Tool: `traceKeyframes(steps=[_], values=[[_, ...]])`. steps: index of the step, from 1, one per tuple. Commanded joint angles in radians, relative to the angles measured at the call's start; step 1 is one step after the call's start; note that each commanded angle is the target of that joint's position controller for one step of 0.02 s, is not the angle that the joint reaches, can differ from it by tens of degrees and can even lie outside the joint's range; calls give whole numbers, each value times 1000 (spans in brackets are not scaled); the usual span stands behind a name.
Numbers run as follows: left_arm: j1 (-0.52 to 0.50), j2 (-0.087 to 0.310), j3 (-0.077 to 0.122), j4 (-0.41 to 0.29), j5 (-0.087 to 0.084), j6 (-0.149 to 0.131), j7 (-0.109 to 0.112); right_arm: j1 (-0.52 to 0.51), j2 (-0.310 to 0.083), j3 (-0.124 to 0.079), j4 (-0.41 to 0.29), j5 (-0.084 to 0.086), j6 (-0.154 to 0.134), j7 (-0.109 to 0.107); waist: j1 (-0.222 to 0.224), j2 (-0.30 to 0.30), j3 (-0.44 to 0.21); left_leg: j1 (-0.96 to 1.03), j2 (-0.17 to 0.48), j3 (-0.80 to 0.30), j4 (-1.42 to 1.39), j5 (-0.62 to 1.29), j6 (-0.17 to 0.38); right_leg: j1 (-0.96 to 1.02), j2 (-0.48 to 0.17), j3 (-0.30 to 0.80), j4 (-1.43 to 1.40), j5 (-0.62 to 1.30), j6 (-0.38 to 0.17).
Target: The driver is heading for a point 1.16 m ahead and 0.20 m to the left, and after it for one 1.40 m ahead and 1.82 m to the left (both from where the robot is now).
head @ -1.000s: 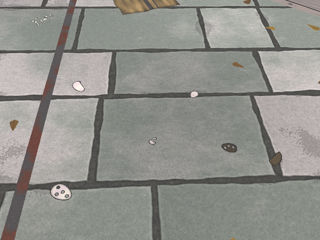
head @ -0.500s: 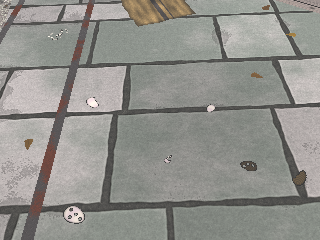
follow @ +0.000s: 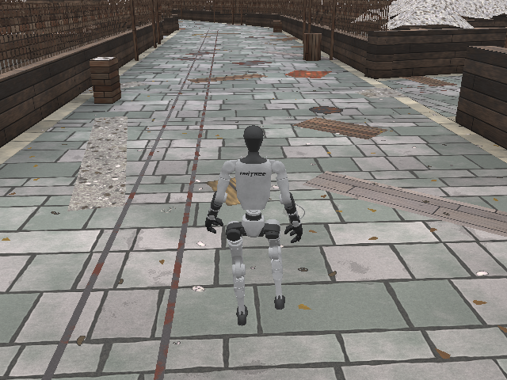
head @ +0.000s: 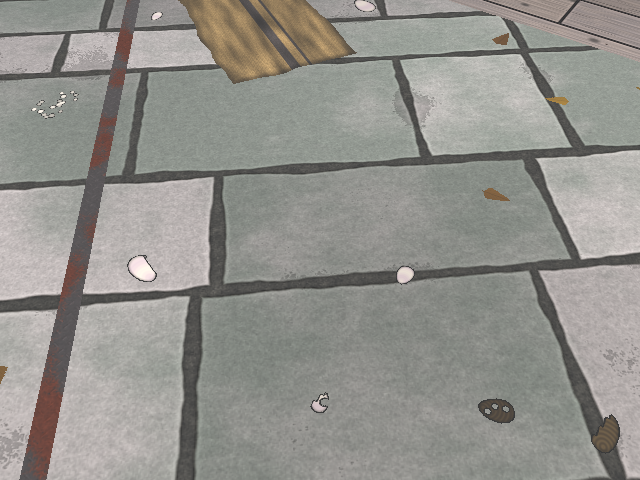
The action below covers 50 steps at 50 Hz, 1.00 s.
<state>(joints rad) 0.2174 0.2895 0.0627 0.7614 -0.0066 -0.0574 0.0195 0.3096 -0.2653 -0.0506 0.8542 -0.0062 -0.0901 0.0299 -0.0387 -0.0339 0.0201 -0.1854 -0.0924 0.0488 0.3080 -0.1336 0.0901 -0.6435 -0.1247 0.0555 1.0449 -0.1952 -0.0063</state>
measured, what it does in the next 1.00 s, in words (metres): walks ahead: right foot, then left foot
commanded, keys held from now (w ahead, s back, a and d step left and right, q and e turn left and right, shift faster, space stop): w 1.00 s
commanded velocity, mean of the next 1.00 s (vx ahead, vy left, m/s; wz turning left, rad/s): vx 0.50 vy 0.00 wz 0.00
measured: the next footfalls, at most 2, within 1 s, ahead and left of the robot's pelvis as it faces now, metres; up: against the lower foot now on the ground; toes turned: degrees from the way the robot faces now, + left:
right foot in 0.30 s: +0.33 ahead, -0.17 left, +0.00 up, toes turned -1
left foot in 0.84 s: +0.62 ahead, +0.07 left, +0.00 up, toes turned +2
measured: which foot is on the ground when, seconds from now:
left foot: down 0.00-0.32, up 0.34-0.82, down 0.84-1.00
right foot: up 0.00-0.28, down 0.30-0.84, up 0.86-1.00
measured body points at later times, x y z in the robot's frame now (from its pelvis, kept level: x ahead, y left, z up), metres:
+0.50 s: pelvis +0.27 -0.08 +0.00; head +0.29 -0.10 +0.45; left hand +0.35 +0.19 -0.11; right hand +0.37 -0.36 -0.13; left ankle +0.27 +0.08 -0.66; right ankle +0.28 -0.17 -0.74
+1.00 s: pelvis +0.54 -0.01 +0.00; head +0.57 +0.00 +0.44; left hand +0.62 +0.27 -0.13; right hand +0.64 -0.28 -0.12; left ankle +0.58 +0.07 -0.74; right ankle +0.49 -0.16 -0.66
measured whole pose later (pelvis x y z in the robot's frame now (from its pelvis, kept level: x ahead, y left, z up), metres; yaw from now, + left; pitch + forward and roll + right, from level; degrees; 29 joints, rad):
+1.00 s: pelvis +0.54 -0.01 +0.00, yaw +1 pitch +1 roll +0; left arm 0.26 0.30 0.05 0.86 -0.02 -0.08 0.00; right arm 0.23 -0.27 -0.05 0.83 0.00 -0.08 0.03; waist -0.01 -0.04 0.03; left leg -0.29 -0.05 0.05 0.42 -0.15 0.07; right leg -0.46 -0.07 0.03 1.13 -0.34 -0.03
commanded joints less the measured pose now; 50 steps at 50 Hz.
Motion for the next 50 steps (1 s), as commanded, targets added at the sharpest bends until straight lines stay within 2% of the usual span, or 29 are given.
traceKeyframes(steps=[1, 5, 10, 13, 14, 15, 16, 17, 18, 19, 20, 21, 23, 25, 28, 31, 34, 36, 39, 40, 41, 42, 43, 44, 45, 46, 47, 48, 50], values=[[11, 56, 12, -47, 9, -8, 2, -77, -151, -30, -72, 6, -21, -14, 41, 72, 25, -58, 291, -244, -228, -41, 164, -35, -41, 25, -121, 165, 26], [-126, 31, -2, -77, 2, -25, -12, 1, -177, -33, -41, 20, -8, -25, -18, 62, 36, 4, 273, -166, -212, 25, 129, 1, -3, -15, -354, 300, 36], [-248, 38, -10, -127, -13, -38, -43, 80, -190, -35, 0, 26, 20, -24, -61, 81, 56, 153, 323, -171, -132, 55, 119, 3, 33, -32, -502, 217, 14], [-190, 74, 0, -125, -13, -47, -54, 66, -209, -41, 7, 29, 37, -28, -9, 120, 19, 213, 348, -185, -33, 217, 90, 117, 68, -54, -561, 104, -31], [-92, 103, 16, -97, -10, -49, -52, 45, -205, -38, 4, 30, 41, -29, 51, 115, -39, 204, 312, -149, 87, 380, 67, 263, 98, -81, -601, 104, -58], [73, 161, 42, -51, -3, -50, -43, 46, -166, -23, -6, 20, 41, -30, 119, 85, -166, 112, 254, -98, 301, 412, 34, 523, 65, -51, -577, 131, -100], [224, 273, 68, -32, 20, -46, -35, 106, -78, 9, -48, 3, 24, -27, 137, -101, -347, -242, 137, -24, 689, 114, -36, 935, -193, 312, -554, 124, -232], [270, 242, 63, -10, 4, -38, -39, 127, -55, 18, -38, 15, 1, -23, 138, -252, -418, -490, 35, -99, 902, -426, -63, 1062, -292, 650, -699, -28, -325], [217, 169, 38, -22, 0, -37, -39, 54, -161, -9, -50, 39, -14, -17, 150, -150, -293, -593, 101, -164, 988, -405, -49, 976, -259, 568, -729, -108, -280], [149, 137, 26, -35, 3, -34, -37, -21, -168, -11, -71, 49, -21, -14, 131, -100, -187, -608, 152, -136, 974, -318, -38, 848, -217, 427, -744, -73, -244], [85, 114, 18, -40, 6, -33, -39, -55, -156, -10, -76, 37, -20, -15, 102, -40, -108, -580, 188, -114, 911, -241, -44, 716, -172, 331, -780, 3, -230], [44, 86, 9, -45, 10, -36, -41, -58, -151, -17, -73, 24, -10, -17, 72, -43, -67, -530, 218, -119, 849, -186, -51, 624, -138, 268, -816, 62, -217], [19, 85, 10, -40, 11, -46, -45, -21, -112, -12, -58, 21, 12, -17, 34, -58, -50, -450, 228, -110, 807, -131, -70, 528, -108, 199, -872, 143, -223], [27, 104, 16, -21, 7, -55, -44, -39, -96, -10, -65, 15, 26, -22, 21, -42, -27, -468, 231, -104, 745, -75, -91, 499, -101, 138, -903, 227, -236], [61, 120, 19, 9, 5, -51, -32, -138, -82, -6, -96, 8, 24, -22, 43, -26, 4, -505, 229, -97, 561, 76, -109, 512, -79, 64, -923, 274, -223], [100, 136, 22, 35, -1, -43, -22, -243, -61, 3, -120, 12, 14, -12, 80, -29, 28, -455, 199, -67, 373, 213, -104, 514, -55, 7, -934, 242, -197], [158, 152, 27, 73, -9, -33, -19, -329, -63, 5, -149, 20, 7, 0, 110, -25, 50, -452, 179, -62, 278, 233, -92, 584, -87, 11, -917, 213, -193], [171, 156, 30, 93, -13, -23, -15, -360, -74, 3, -168, 22, 3, 11, 108, -29, 60, -470, 176, -75, 236, 190, -70, 656, -120, 21, -884, 235, -183], [156, 172, 38, 106, -15, -7, -8, -321, -104, -7, -165, 20, -4, 21, 68, -45, 28, -385, 148, -54, 201, 82, -31, 725, -143, 25, -798, 392, -157], [136, 179, 39, 105, -15, -1, -6, -247, -125, -20, -146, 18, -5, 18, 22, -53, -17, -270, 116, -22, 183, 65, -12, 723, -123, 5, -708, 550, -141], [132, 160, 31, 103, -9, 6, -5, -96, -166, -44, -97, 16, -4, 10, -46, -34, -112, -59, 92, 1, 177, 79, 15, 673, -69, -34, -530, 638, -115], [149, 117, 10, 81, 11, 6, -2, 81, -237, -65, -61, 8, -1, -1, -102, 70, -261, 249, 251, -176, 216, 118, 73, 477, -9, -77, -227, 396, -79], [281, -15, -27, 71, 9, -17, -14, 130, -314, -80, -41, 6, 5, 1, -29, 345, -376, 576, 468, -664, 101, -93, 243, 64, 188, -63, 121, -279, -11], [225, 84, -8, 87, -12, -40, -20, 127, -213, -55, -47, 21, 5, 2, -74, 257, -371, 571, 466, -771, 5, -242, 236, -58, 156, 75, 248, -395, -19], [127, 138, 8, 56, -38, -55, -26, 52, -177, -42, -58, 19, 2, -1, -67, 200, -219, 449, 437, -628, -14, -225, 189, -127, 104, 61, 265, -317, -35], [68, 133, 6, 42, -34, -60, -21, -18, -157, -36, -72, 13, 1, -3, -39, 116, -141, 310, 400, -513, -31, -136, 163, -102, 50, 30, 221, -221, -37], [36, 126, 10, 37, -16, -57, -16, -67, -130, -29, -77, 5, -1, -1, -13, 88, -80, 187, 366, -431, -59, -34, 151, -65, 18, 18, 158, -159, -32], [53, 116, 13, 41, -9, -48, -15, -91, -106, -21, -80, -6, -5, 0, 21, 111, -70, 114, 340, -376, -85, 34, 142, 0, -7, 27, 122, -117, -31], [84, 76, 8, 50, -7, -26, -14, -91, -108, -22, -69, 0, -14, 1, 47, 118, -63, 48, 323, -313, -135, 92, 153, 52, -19, 19, 67, -89, -18]])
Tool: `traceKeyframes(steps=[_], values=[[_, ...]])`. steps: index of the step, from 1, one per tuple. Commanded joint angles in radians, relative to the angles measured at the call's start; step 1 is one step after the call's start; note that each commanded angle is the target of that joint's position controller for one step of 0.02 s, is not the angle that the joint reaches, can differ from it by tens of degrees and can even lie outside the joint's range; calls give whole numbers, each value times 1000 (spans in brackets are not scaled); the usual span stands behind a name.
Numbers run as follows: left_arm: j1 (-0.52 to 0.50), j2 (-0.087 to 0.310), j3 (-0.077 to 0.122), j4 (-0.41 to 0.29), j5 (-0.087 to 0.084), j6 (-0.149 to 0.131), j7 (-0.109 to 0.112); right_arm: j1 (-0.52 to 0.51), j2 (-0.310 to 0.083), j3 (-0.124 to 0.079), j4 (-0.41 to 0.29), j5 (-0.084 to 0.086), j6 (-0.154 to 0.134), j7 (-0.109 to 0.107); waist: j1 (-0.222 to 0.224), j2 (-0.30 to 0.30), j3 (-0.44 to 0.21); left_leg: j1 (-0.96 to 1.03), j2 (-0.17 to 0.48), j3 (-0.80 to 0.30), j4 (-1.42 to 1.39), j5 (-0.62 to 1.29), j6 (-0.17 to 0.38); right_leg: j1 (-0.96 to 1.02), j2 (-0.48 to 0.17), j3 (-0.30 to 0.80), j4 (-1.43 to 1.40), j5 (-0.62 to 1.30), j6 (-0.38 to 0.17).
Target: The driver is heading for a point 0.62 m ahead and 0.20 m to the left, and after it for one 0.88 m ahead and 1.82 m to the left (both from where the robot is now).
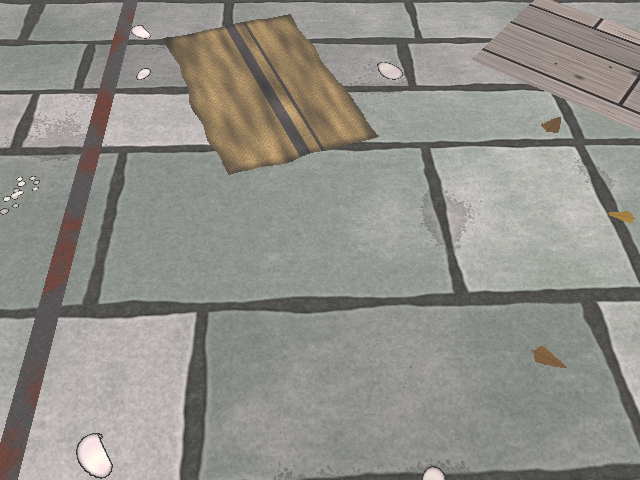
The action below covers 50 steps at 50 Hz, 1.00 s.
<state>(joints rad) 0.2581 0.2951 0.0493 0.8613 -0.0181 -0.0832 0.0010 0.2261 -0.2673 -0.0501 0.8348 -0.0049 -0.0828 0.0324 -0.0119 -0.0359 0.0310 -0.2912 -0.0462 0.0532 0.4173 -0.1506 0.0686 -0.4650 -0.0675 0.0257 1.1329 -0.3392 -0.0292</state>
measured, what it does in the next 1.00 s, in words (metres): walks ahead, turning left: right foot, then left foot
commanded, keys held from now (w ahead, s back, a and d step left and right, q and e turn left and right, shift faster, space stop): w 0.24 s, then w+q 0.66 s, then q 0.10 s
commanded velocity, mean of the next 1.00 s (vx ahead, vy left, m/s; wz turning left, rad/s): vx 0.49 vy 0.00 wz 0.32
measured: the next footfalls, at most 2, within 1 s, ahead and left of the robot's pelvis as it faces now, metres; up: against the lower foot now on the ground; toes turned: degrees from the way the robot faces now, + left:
right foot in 0.38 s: +0.38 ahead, -0.16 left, +0.00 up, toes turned +1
left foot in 0.90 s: +0.60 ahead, +0.15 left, +0.00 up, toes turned +23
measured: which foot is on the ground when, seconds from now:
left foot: down 0.00-0.40, up 0.42-0.88, down 0.90-1.00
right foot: up 0.00-0.36, down 0.38-0.92, up 0.94-1.00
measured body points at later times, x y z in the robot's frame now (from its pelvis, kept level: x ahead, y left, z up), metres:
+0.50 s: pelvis +0.27 -0.06 -0.01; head +0.30 -0.07 +0.44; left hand +0.41 +0.21 -0.10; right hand +0.32 -0.34 -0.15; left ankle +0.16 +0.08 -0.65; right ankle +0.34 -0.16 -0.74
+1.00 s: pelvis +0.51 +0.04 -0.02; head +0.55 +0.07 +0.43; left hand +0.49 +0.34 -0.15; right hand +0.77 -0.16 -0.11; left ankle +0.56 +0.13 -0.74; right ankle +0.42 -0.15 -0.64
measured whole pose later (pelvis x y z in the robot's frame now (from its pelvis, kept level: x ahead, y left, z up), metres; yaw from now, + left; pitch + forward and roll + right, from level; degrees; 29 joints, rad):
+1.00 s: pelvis +0.51 +0.04 -0.02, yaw +22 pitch +1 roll -1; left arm 0.20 0.30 0.07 0.88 -0.02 -0.08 0.01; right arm 0.13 -0.30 -0.09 0.73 0.01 -0.03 0.04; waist 0.01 0.00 0.09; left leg -0.44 -0.05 0.04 0.62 -0.19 0.10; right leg -0.28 -0.05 -0.03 1.19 -0.50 0.04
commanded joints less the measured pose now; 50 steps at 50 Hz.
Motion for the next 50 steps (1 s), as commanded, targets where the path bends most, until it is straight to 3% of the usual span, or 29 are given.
traceKeyframes(steps=[1, 4, 8, 13, 16, 17, 18, 19, 20, 21, 22, 24, 25, 27, 30, 35, 40, 42, 43, 44, 45, 46, 47, 48, 49, 50], values=[[32, 60, 19, -54, 8, 8, 6, 0, -118, -26, -41, 3, -25, -3, 25, 112, -57, 132, 276, -288, -265, 133, 181, -135, -81, 43, -55, 74, 15], [-65, 53, 17, -86, 17, 14, 8, 36, -148, -34, -16, 5, -23, -18, 7, 86, -16, 139, 267, -225, -301, 176, 179, -209, -86, 35, -208, 217, 42], [-191, 26, 6, -115, 13, 3, -5, 87, -160, -33, 13, 14, -13, -29, -36, 89, 12, 154, 222, -132, -309, 176, 136, -172, -51, 0, -450, 419, 43], [-334, 31, 1, -166, 2, -9, -31, 179, -169, -36, 66, 23, 9, -33, -81, 87, 50, 283, 274, -147, -255, 181, 130, -180, -17, -9, -593, 400, 24], [-305, 66, 13, -171, 3, -22, -41, 171, -188, -45, 75, 29, 25, -41, -37, 109, 32, 343, 306, -196, -170, 276, 110, -103, 8, -1, -652, 296, -4], [-239, 87, 23, -154, 5, -26, -39, 149, -199, -48, 71, 30, 29, -42, 6, 120, -3, 334, 294, -194, -103, 386, 98, 2, 31, -21, -673, 275, -18], [-101, 127, 46, -111, 8, -29, -32, 133, -184, -42, 65, 27, 32, -43, 74, 107, -90, 288, 241, -162, 45, 477, 73, 207, 47, -38, -693, 291, -43], [82, 191, 68, -74, 24, -29, -21, 124, -135, -22, 40, 12, 30, -42, 145, 50, -241, 113, 180, -122, 309, 325, 37, 515, -79, 79, -634, 319, -100], [166, 276, 90, -54, 34, -17, -15, 242, -17, 10, 22, 14, 12, -39, 110, -193, -383, -287, 14, -48, 678, -161, -41, 877, -330, 494, -699, 146, -235], [171, 183, 65, -56, 24, -13, -16, 222, -87, -5, 38, 33, -3, -37, 134, -201, -412, -393, 24, -178, 830, -428, -40, 857, -359, 661, -803, 18, -250], [96, 130, 47, -64, 19, -14, -13, 151, -157, -27, 15, 57, -8, -35, 123, -143, -250, -465, 77, -186, 880, -368, -31, 731, -329, 512, -827, -15, -203], [-30, 71, 30, -69, 22, -19, -14, 73, -138, -33, 0, 46, 0, -43, 69, -66, -94, -418, 154, -154, 806, -220, -30, 476, -253, 297, -901, 79, -157], [-69, 45, 23, -68, 29, -26, -16, 88, -125, -40, 7, 41, 15, -45, 36, -80, -61, -361, 180, -163, 767, -174, -29, 394, -220, 213, -937, 137, -140], [-97, 49, 29, -57, 32, -37, -17, 110, -76, -36, 8, 40, 42, -43, 6, -75, -34, -309, 193, -156, 741, -130, -39, 310, -208, 117, -987, 223, -147], [-89, 81, 41, -34, 37, -43, -6, 61, -67, -40, -26, 33, 62, -43, -3, -35, 1, -374, 198, -167, 655, -21, -55, 308, -207, 7, -1018, 315, -159], [-51, 120, 52, -11, 30, -28, 13, -82, -44, -29, -76, 25, 50, -12, 42, -8, 36, -364, 180, -93, 378, 189, -55, 359, -184, -147, -1032, 369, -136], [21, 157, 69, 21, 5, 5, 17, -211, -48, -22, -150, 26, 52, 16, 79, 1, 76, -402, 159, -32, 244, 112, -18, 528, -235, -204, -971, 448, -117], [8, 180, 77, 18, -4, 19, 19, -198, -71, -33, -168, 26, 56, 23, 49, -23, 49, -336, 117, 13, 227, 17, 15, 571, -243, -232, -878, 686, -96], [-4, 194, 81, 14, -9, 26, 21, -156, -91, -44, -166, 26, 59, 23, 18, -42, 10, -260, 80, 45, 231, -36, 35, 580, -240, -245, -792, 859, -84], [-21, 202, 83, 9, -14, 35, 22, -54, -123, -64, -145, 29, 62, 21, -45, -44, -49, -123, 33, 74, 211, -56, 62, 561, -222, -264, -639, 981, -69], [-32, 188, 76, 3, -15, 39, 22, 115, -181, -99, -98, 33, 65, 10, -133, -15, -137, 127, -14, 72, 149, 0, 100, 461, -177, -289, -413, 943, -33], [-11, 123, 53, -24, 23, 31, 22, 227, -290, -132, -76, 33, 74, -15, -147, 165, -213, 400, 154, -206, 122, 106, 165, 187, -109, -291, -72, 481, 28], [42, 22, 21, -81, 35, -1, 14, 132, -357, -129, -124, 19, 62, -15, -23, 343, -326, 629, 384, -799, -45, 79, 377, -186, 127, -122, 260, -283, 92], [-51, 116, 36, -84, -2, -34, 1, 136, -271, -101, -146, 12, 46, -1, -96, 176, -370, 625, 403, -795, -104, 189, 355, -256, 81, 59, 311, -279, 72], [-103, 123, 37, -106, -26, -45, -1, 97, -223, -87, -146, 8, 32, 0, -79, 135, -256, 531, 370, -621, -74, 336, 317, -291, 42, 48, 280, -212, 52], [-98, 114, 38, -90, -8, -45, 8, 42, -192, -80, -148, 19, 25, 1, -34, 42, -163, 385, 311, -482, -59, 442, 267, -260, -5, 46, 188, -138, 49]])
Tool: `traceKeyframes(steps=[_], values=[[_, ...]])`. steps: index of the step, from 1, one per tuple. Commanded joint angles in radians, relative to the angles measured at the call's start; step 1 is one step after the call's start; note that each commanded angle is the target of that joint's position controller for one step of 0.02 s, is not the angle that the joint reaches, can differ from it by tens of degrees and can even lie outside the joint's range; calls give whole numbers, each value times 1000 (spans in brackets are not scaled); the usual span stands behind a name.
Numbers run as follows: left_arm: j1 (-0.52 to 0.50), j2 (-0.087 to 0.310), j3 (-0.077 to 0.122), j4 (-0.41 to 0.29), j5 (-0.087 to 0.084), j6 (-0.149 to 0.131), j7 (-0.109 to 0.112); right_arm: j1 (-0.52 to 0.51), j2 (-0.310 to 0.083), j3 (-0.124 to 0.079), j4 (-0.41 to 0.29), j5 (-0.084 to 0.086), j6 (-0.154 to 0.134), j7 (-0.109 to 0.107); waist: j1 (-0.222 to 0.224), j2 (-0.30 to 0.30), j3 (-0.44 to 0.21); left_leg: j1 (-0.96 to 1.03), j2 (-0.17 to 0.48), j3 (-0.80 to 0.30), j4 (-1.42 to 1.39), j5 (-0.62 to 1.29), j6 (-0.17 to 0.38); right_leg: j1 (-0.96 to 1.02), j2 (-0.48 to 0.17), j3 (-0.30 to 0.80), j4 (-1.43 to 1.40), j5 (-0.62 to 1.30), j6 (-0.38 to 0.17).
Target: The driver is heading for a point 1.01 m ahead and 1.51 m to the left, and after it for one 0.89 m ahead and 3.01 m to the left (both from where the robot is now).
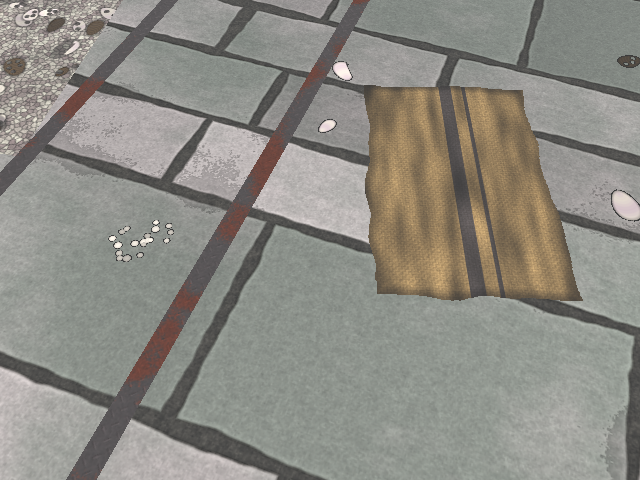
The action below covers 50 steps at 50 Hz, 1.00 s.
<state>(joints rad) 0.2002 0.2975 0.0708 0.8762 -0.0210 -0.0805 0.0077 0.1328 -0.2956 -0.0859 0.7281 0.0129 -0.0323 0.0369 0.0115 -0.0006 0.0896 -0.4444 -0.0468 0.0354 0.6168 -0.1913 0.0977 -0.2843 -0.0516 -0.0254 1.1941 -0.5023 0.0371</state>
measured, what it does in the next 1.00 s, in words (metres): walks ahead, turning left: right foot, then left foot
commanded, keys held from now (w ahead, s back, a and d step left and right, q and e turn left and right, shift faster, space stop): q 0.96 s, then w+q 0.04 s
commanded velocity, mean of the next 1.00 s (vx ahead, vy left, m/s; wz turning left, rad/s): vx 0.08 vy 0.00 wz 0.59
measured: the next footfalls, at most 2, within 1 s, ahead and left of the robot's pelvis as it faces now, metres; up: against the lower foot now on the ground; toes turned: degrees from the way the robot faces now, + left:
right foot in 0.40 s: +0.30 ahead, -0.11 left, +0.00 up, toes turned +20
left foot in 0.82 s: +0.14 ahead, +0.12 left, +0.00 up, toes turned +31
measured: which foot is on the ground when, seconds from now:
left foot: down 0.00-0.40, up 0.42-0.80, down 0.82-1.00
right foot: up 0.00-0.38, down 0.40-0.82, up 0.84-1.00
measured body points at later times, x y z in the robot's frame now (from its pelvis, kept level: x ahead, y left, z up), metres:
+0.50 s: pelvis +0.16 -0.03 +0.01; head +0.20 -0.03 +0.46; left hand +0.26 +0.28 -0.08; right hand +0.39 -0.27 -0.09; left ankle +0.07 +0.06 -0.66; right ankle +0.26 -0.12 -0.72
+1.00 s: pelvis +0.15 +0.02 +0.02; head +0.16 +0.07 +0.47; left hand +0.12 +0.35 -0.10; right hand +0.43 -0.15 -0.05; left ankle +0.11 +0.10 -0.72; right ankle +0.25 -0.11 -0.64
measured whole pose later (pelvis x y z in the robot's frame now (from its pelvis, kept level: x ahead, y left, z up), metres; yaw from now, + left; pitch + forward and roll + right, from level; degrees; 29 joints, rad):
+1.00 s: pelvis +0.15 +0.02 +0.02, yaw +36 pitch +2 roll -3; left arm 0.09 0.34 0.10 0.76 0.01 0.02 0.03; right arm 0.23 -0.30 -0.07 0.64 0.00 0.03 -0.02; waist -0.01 -0.04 0.05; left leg -0.28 -0.03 -0.08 0.47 -0.22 0.05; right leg -0.55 -0.01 0.02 1.07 -0.37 0.06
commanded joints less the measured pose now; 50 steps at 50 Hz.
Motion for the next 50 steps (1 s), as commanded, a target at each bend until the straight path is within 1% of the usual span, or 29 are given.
traceKeyframes(steps=[1, 2, 4, 6, 8, 11, 15, 18, 19, 20, 21, 22, 23, 24, 26, 28, 32, 35, 37, 39, 40, 41, 42, 43, 44, 45, 46, 48, 50], values=[[-38, 128, 26, -95, 22, -38, 12, 82, -129, -36, -51, 6, -24, -11, -29, 3, -190, 427, 276, -382, -264, 521, 204, -384, -54, 95, 43, 71, -15], [-28, 136, 32, -94, 26, -22, 13, 52, -119, -30, -67, -6, -19, -17, -2, 18, -175, 335, 254, -348, -283, 573, 194, -315, -60, 97, 16, 95, -10], [-9, 105, 28, -101, 33, 5, 16, 49, -145, -36, -73, -16, -17, -27, 21, 24, -181, 257, 233, -307, -295, 692, 198, -265, -40, 82, -57, 133, 12], [-28, 85, 21, -114, 38, 19, 22, 64, -170, -44, -70, -11, -12, -40, 21, 34, -189, 238, 208, -272, -288, 737, 188, -270, -13, 76, -162, 200, 33], [-72, 75, 15, -130, 37, 25, 22, 71, -169, -44, -69, 2, 5, -55, 8, 59, -202, 244, 182, -259, -268, 693, 159, -271, 8, 80, -277, 286, 48], [-147, 73, 9, -153, 28, 31, 13, 82, -167, -43, -70, 6, 31, -71, -23, 92, -209, 252, 163, -286, -245, 563, 117, -246, 38, 93, -421, 394, 54], [-208, 90, 12, -178, 25, 29, 1, 89, -162, -40, -71, 1, 52, -77, -44, 118, -182, 285, 172, -388, -190, 437, 104, -231, 71, 119, -544, 350, 48], [-164, 114, 23, -175, 24, 13, -5, 49, -151, -33, -91, 5, 57, -79, -11, 153, -175, 309, 156, -479, -123, 364, 78, -142, 84, 125, -689, 335, 16], [-127, 118, 27, -168, 26, 5, -5, 24, -144, -29, -102, 8, 57, -80, 20, 151, -176, 289, 122, -477, -80, 320, 48, -54, 71, 116, -804, 460, -6], [-88, 167, 37, -169, 42, 1, 1, 38, -106, -16, -118, -4, 54, -80, 19, 80, -230, 216, 68, -433, 34, 181, 3, 110, -63, 207, -817, 665, -58], [-101, 232, 47, -179, 64, 12, 12, 150, -58, -5, -122, -11, 49, -80, -59, -170, -273, 12, -73, -284, 236, -311, -63, 311, -279, 432, -786, 1043, -208], [-31, 184, 42, -158, 61, 25, 9, 185, -127, -17, -119, -7, 49, -78, -36, -281, -314, -119, -85, -211, 448, -563, -115, 353, -412, 625, -807, 1062, -345], [-49, 135, 27, -176, 44, 28, 7, 189, -199, -40, -97, -3, 55, -76, -27, -177, -281, -145, -36, -223, 584, -500, -145, 322, -376, 549, -801, 983, -339], [-77, 106, 20, -184, 41, 36, 9, 155, -207, -49, -86, 5, 68, -77, -24, -119, -242, -162, -10, -197, 639, -426, -167, 280, -305, 419, -791, 901, -290], [-132, 99, 14, -193, 33, 53, 16, 123, -175, -45, -92, 11, 93, -78, -32, -110, -180, -156, 28, -166, 629, -326, -188, 180, -231, 290, -831, 720, -248], [-138, 114, 19, -189, 42, 68, 23, 105, -118, -29, -110, 17, 98, -72, -26, -151, -155, -109, 32, -98, 537, -268, -193, 123, -178, 190, -876, 655, -243], [-126, 148, 33, -186, 39, 79, 31, 51, -95, -15, -150, 7, 92, -63, 5, -176, -203, -36, 79, -61, 338, -226, -184, 165, -223, 128, -888, 666, -271], [-133, 172, 42, -184, 30, 85, 24, 49, -106, -16, -158, 6, 94, -47, 8, -187, -209, 54, 87, -26, 208, -190, -159, 146, -247, 91, -890, 618, -263], [-131, 183, 45, -178, 20, 87, 19, 61, -117, -22, -158, 5, 98, -36, 1, -186, -198, 98, 83, -5, 116, -163, -134, 141, -261, 79, -873, 563, -245], [-144, 183, 46, -169, 1, 91, 19, 118, -115, -29, -135, 2, 98, -28, -39, -165, -192, 208, 56, 31, -66, -46, -86, 98, -247, 38, -807, 481, -189], [-104, 154, 41, -148, -2, 93, 17, 153, -132, -40, -120, -2, 98, -32, -45, -119, -185, 300, 44, 5, -150, 18, -50, 29, -215, -6, -727, 389, -128], [-66, 95, 27, -143, 20, 95, 9, 175, -217, -63, -126, -3, 95, -46, -25, 117, -155, 406, 206, -251, -268, 224, 24, -156, -112, -116, -488, 172, -26], [-136, 77, 17, -210, 54, 90, 14, 156, -308, -72, -164, -19, 85, -53, -27, 330, -124, 409, 421, -565, -285, 424, 212, -406, 37, -93, -253, -156, 42], [-207, 113, 30, -228, 39, 83, 22, 172, -276, -66, -161, -51, 60, -45, -86, 236, -177, 344, 424, -581, -316, 332, 272, -403, 39, 54, -96, -167, 30], [-195, 132, 39, -220, 20, 84, 25, 125, -245, -54, -154, -47, 41, -45, -49, 193, -149, 323, 362, -487, -318, 252, 215, -403, 19, 85, -57, -74, 11], [-158, 137, 47, -195, 20, 86, 31, 62, -215, -48, -159, -26, 35, -51, -17, 150, -135, 315, 304, -417, -305, 193, 150, -403, 8, 92, -69, 17, 7], [-142, 144, 51, -179, 28, 90, 37, 29, -183, -36, -164, -9, 36, -57, -8, 148, -136, 309, 279, -385, -295, 214, 119, -393, 6, 93, -77, 68, 13], [-121, 130, 50, -178, 32, 86, 31, 27, -162, -23, -171, -10, 42, -68, 4, 142, -166, 286, 247, -355, -281, 309, 119, -329, 33, 83, -48, 135, 31], [-115, 109, 44, -182, 21, 78, 17, 76, -154, -23, -161, -2, 41, -73, -10, 132, -190, 332, 219, -371, -315, 25, 118, -338, 37, 77, -159, 201, 30]])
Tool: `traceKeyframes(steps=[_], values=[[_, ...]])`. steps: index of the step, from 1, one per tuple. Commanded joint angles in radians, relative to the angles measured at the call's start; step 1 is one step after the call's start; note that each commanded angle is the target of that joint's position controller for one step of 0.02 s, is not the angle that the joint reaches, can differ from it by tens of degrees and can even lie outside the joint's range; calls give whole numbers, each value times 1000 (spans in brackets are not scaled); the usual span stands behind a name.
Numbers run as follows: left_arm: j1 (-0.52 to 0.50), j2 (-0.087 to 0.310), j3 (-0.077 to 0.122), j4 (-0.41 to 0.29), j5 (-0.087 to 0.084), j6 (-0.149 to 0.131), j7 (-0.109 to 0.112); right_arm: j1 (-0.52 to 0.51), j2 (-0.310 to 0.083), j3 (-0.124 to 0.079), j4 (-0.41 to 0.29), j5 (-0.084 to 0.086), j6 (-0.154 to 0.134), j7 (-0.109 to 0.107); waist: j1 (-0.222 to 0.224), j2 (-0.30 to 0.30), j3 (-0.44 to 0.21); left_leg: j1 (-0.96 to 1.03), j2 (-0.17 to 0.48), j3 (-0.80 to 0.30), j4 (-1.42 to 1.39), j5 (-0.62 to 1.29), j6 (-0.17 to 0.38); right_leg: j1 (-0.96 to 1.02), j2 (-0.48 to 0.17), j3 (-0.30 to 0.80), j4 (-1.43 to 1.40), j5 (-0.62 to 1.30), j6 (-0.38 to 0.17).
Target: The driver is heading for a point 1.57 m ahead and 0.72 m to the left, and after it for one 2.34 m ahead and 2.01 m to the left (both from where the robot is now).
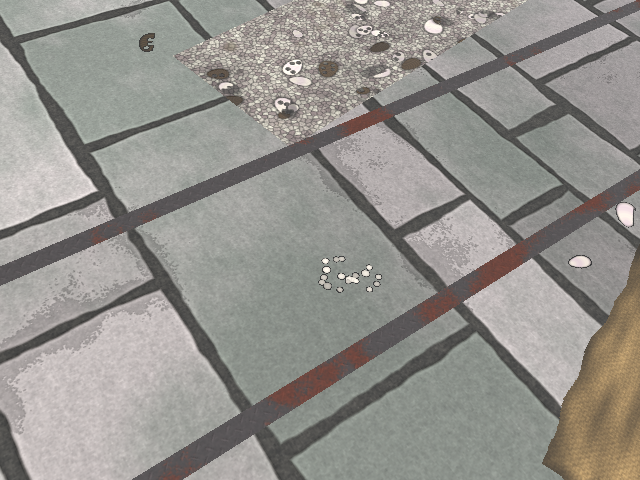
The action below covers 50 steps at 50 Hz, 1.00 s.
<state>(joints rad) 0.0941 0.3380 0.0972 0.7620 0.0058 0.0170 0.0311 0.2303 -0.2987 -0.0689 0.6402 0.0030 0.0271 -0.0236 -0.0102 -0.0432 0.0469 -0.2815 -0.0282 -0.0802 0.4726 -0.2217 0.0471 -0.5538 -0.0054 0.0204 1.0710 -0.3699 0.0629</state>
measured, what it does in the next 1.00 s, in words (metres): walks ahead, turning left: right foot, then left foot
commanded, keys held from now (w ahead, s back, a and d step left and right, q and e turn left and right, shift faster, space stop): w+q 0.30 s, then w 0.70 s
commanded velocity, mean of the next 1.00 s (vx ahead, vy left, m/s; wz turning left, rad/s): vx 0.40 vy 0.00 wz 0.32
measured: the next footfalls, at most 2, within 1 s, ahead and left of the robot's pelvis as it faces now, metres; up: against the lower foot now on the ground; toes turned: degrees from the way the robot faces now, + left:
right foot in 0.26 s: +0.12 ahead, -0.13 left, +0.00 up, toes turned +14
left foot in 0.70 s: +0.34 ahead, +0.22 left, +0.00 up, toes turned +18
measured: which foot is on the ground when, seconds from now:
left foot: down 0.00-0.26, up 0.28-0.68, down 0.70-1.00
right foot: up 0.00-0.24, down 0.26-0.70, up 0.72-1.00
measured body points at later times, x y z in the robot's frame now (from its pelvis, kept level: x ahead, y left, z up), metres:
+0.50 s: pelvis +0.13 -0.01 +0.00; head +0.15 -0.01 +0.45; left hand +0.08 +0.27 -0.11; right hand +0.36 -0.22 -0.10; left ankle +0.17 +0.17 -0.68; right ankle +0.08 -0.14 -0.74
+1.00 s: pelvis +0.37 +0.13 +0.00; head +0.38 +0.15 +0.45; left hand +0.46 +0.44 -0.09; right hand +0.49 -0.13 -0.11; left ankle +0.31 +0.20 -0.74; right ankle +0.55 +0.01 -0.68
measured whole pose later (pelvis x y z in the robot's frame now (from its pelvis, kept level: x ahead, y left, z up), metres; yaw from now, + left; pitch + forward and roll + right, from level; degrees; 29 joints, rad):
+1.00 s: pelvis +0.37 +0.13 +0.00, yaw +17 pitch +1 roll +1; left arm 0.13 0.31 0.04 0.74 -0.01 -0.07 -0.01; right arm 0.36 -0.28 -0.05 0.77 0.00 -0.08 0.02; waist -0.06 -0.05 0.02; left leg -0.08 -0.07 0.04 0.24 -0.18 0.07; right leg -0.69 -0.13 0.03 0.86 -0.05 0.02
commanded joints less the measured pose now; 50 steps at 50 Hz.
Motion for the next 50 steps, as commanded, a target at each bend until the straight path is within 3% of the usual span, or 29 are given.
traceKeyframes(steps=[1, 3, 8, 10, 12, 13, 14, 15, 16, 17, 20, 22, 26, 28, 30, 32, 34, 35, 36, 37, 38, 39, 40, 41, 44, 47, 50], values=[[-38, 64, 14, -78, -11, -26, -12, 2, -155, -42, -68, 12, -20, -13, -8, 186, -126, 178, 199, -291, -201, -116, 172, -81, -6, 33, -115, 83, 3], [-85, 63, 10, -97, -16, -42, -24, 19, -172, -45, -62, 11, -25, -14, -27, 217, -79, 173, 205, -349, -232, -248, 179, -72, 5, 44, -252, 80, -1], [-87, 61, 7, -103, -26, -90, -51, 32, -195, -51, -59, 15, -32, -3, -37, 208, -58, 100, 187, -410, -212, -289, 192, 88, 35, 41, -464, 23, -28], [-49, 67, 11, -95, -34, -105, -55, 22, -187, -46, -62, 17, -29, 2, -13, 202, -55, 46, 170, -443, -198, -307, 183, 192, 43, 35, -537, 50, -42], [36, 63, 16, -69, -33, -118, -53, -10, -158, -36, -71, 20, -25, 1, 46, 171, -57, -47, 114, -429, -132, -335, 142, 374, 35, 20, -679, 163, -66], [119, 90, 27, -49, -27, -121, -46, -22, -114, -23, -79, 16, -29, 0, 83, 132, -88, -159, 69, -381, -22, -363, 99, 535, -40, 74, -693, 162, -92], [230, 149, 36, -33, -4, -121, -35, -19, -31, 1, -94, 13, -33, 3, 109, -35, -145, -325, -33, -216, 269, -409, 30, 701, -233, 298, -755, -32, -160], [282, 218, 51, -9, 19, -121, -45, -41, -70, -7, -147, 33, -47, 1, 93, -187, -79, -539, -67, -120, 459, -411, 9, 682, -400, 640, -870, -292, -281], [221, 163, 37, -24, 4, -123, -45, -33, -132, -21, -130, 31, -54, 1, 69, -136, -1, -598, 19, -120, 574, -333, -9, 627, -408, 635, -882, -372, -304], [191, 101, 20, -31, -9, -121, -39, -22, -146, -29, -103, 23, -56, 6, 61, -116, 34, -609, 31, -107, 615, -258, -20, 605, -347, 539, -882, -325, -276], [187, 66, -1, -26, -1, -117, -30, -41, -98, -21, -84, 18, -75, 22, 54, -78, 46, -581, 63, -83, 619, -86, -34, 551, -258, 325, -907, -47, -236], [207, 73, -2, -15, -1, -121, -30, -74, -67, -9, -93, 13, -85, 30, 61, -69, 36, -554, 68, -38, 565, -7, -51, 528, -232, 223, -924, 120, -245], [236, 103, -1, 10, -20, -110, -30, -180, -15, 19, -123, 7, -99, 47, 91, -61, 34, -422, 92, 67, 310, 132, -71, 470, -194, 79, -931, 317, -239], [272, 126, 1, 26, -29, -104, -32, -224, -12, 24, -133, 15, -104, 59, 106, -66, 38, -335, 76, 98, 206, 156, -64, 453, -205, 55, -931, 338, -234], [296, 144, 4, 42, -39, -97, -34, -240, -36, 16, -142, 23, -104, 67, 95, -77, 43, -286, 66, 99, 142, 146, -39, 486, -244, 62, -923, 382, -228], [295, 158, 6, 52, -44, -87, -33, -198, -73, -1, -136, 22, -104, 69, 45, -90, 16, -189, 37, 112, 86, 111, 1, 537, -265, 46, -854, 598, -208], [298, 143, -3, 56, -41, -81, -27, 37, -140, -42, -66, 16, -96, 57, -91, -61, -139, 167, -11, 148, 33, 133, 59, 482, -201, -43, -551, 870, -160], [300, 94, -26, 32, -13, -84, -25, 214, -198, -62, -33, 9, -85, 41, -165, 26, -274, 469, 153, -34, 69, 97, 111, 272, -164, -64, -254, 604, -123], [418, -46, -69, -4, -7, -103, -32, 244, -301, -71, -20, 0, -86, 42, -73, 343, -433, 722, 418, -568, -62, -140, 278, -61, 21, -28, 110, -140, -68], [337, 72, -41, 9, -33, -122, -36, 246, -194, -46, -21, 4, -91, 44, -123, 244, -418, 671, 407, -667, -169, -241, 263, -158, -7, 97, 223, -188, -77], [241, 115, -26, -29, -56, -131, -39, 175, -161, -30, -16, 4, -97, 45, -106, 213, -248, 550, 372, -510, -178, -172, 222, -232, -54, 70, 238, -107, -91], [198, 99, -32, -36, -47, -135, -36, 111, -138, -22, -18, 4, -100, 46, -75, 139, -170, 416, 329, -389, -189, -52, 204, -205, -97, 50, 192, -17, -94], [184, 89, -30, -35, -27, -132, -34, 62, -112, -15, -18, -2, -102, 50, -43, 120, -112, 305, 288, -301, -213, 47, 196, -171, -122, 44, 136, 40, -88], [208, 79, -29, -30, -24, -122, -38, 33, -94, -9, -20, -13, -107, 50, -6, 142, -99, 228, 262, -248, -244, 104, 192, -109, -144, 53, 109, 83, -84], [226, 35, -37, -20, -19, -91, -41, 11, -93, -13, 3, -1, -128, 50, 35, 127, -64, 123, 245, -157, -320, 182, 211, -66, -150, 39, 35, 132, -58], [119, 25, -42, -55, -7, -83, -39, 35, -114, -18, 36, -2, -134, 41, 19, 94, -5, 108, 233, -88, -356, 224, 210, -130, -151, 36, -125, 274, -31], [8, 6, -53, -82, -11, -97, -52, 66, -132, -21, 61, 3, -126, 32, -19, 89, 21, 108, 199, -13, -362, 234, 174, -94, -119, 10, -338, 446, -35]])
